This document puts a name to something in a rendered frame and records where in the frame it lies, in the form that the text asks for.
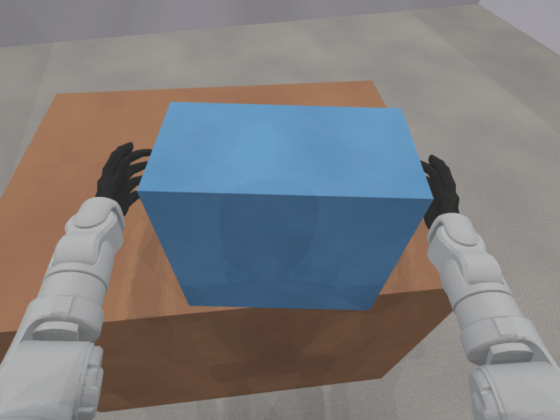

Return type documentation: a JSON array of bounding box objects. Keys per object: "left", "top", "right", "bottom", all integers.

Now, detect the robot right forearm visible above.
[{"left": 427, "top": 213, "right": 560, "bottom": 374}]

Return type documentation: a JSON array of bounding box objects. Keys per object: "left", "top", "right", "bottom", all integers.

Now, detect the robot left hand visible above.
[{"left": 95, "top": 142, "right": 152, "bottom": 216}]

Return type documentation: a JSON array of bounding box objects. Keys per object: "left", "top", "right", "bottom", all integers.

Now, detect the robot right hand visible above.
[{"left": 420, "top": 155, "right": 459, "bottom": 230}]

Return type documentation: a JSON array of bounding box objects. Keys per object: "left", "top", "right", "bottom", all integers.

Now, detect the pedestal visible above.
[{"left": 0, "top": 80, "right": 453, "bottom": 412}]

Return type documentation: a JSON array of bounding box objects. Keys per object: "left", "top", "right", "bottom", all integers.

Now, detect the right robot upper arm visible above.
[{"left": 468, "top": 361, "right": 560, "bottom": 420}]

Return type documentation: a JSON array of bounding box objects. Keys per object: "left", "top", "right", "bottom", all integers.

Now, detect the left robot upper arm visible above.
[{"left": 0, "top": 340, "right": 104, "bottom": 420}]

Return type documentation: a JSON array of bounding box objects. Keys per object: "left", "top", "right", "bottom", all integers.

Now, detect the carton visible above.
[{"left": 136, "top": 101, "right": 434, "bottom": 311}]

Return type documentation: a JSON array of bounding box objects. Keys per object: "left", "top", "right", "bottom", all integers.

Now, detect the robot left forearm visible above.
[{"left": 0, "top": 197, "right": 125, "bottom": 387}]

